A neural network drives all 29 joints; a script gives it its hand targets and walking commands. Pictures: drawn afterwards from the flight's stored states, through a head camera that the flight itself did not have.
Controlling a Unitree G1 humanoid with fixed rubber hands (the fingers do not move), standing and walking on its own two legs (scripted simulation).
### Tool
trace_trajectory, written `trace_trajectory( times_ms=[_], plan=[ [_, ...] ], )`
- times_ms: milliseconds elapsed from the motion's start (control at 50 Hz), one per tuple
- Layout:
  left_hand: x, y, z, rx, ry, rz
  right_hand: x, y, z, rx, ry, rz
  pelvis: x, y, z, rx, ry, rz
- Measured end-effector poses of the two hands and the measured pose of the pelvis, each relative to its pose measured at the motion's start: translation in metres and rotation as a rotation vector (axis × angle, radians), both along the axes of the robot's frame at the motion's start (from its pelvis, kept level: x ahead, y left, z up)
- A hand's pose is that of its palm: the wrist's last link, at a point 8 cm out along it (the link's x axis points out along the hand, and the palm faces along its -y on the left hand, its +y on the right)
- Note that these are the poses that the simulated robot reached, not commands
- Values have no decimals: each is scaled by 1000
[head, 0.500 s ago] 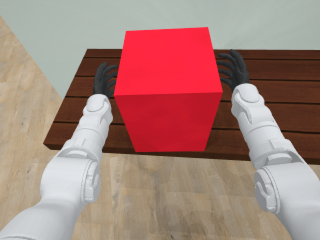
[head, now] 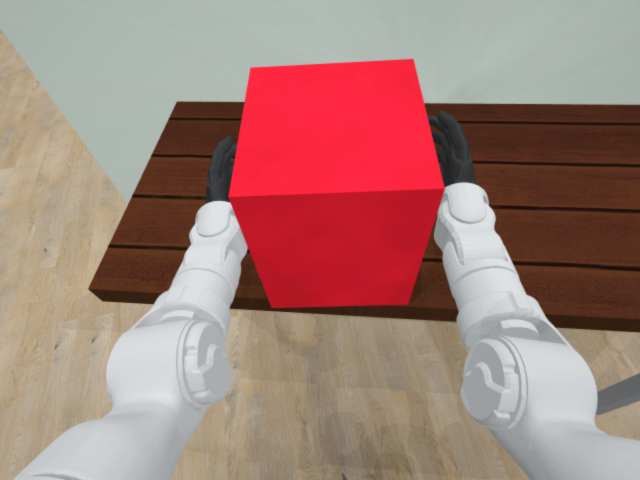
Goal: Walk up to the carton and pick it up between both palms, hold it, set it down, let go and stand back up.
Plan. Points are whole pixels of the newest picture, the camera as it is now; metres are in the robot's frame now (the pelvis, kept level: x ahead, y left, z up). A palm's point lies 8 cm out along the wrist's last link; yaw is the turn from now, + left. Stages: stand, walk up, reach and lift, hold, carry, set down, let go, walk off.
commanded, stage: reach and lift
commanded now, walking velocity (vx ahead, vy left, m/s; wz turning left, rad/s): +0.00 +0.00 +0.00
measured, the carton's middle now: (335, 195) +0.47 +0.01 +0.07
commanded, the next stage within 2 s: none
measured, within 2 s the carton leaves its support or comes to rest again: leaves its support in 1.20 s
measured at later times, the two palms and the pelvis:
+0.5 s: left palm (222, 207) +0.44 +0.16 +0.09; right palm (456, 185) +0.45 -0.13 +0.11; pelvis +0.00 +0.00 +0.00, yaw +0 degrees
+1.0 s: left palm (222, 208) +0.44 +0.16 +0.09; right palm (456, 186) +0.45 -0.13 +0.11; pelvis +0.00 +0.00 +0.00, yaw +0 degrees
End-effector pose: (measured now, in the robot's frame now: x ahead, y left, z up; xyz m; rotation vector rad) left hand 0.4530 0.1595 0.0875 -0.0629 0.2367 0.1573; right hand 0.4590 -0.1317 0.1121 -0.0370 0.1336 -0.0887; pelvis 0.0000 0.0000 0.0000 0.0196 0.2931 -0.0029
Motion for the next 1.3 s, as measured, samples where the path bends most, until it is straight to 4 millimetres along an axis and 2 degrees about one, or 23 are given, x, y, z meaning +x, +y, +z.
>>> trace_trajectory(
  times_ms=[340,960,1300],
  plan=[
    [-11,1,-1,-5,4,4,-10,0,0,4,11,7,-3,0,1,0,-25,0],
    [-12,1,-1,-6,4,5,-11,1,-1,7,9,8,-2,0,1,-1,-25,1],
    [-26,1,5,22,-97,6,-27,2,3,15,-124,11,-9,-1,1,1,-34,1]
  ],
)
